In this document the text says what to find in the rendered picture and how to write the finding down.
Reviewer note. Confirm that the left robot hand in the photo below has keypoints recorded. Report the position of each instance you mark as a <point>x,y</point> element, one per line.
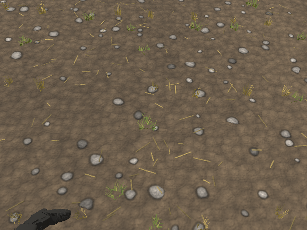
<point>43,218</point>

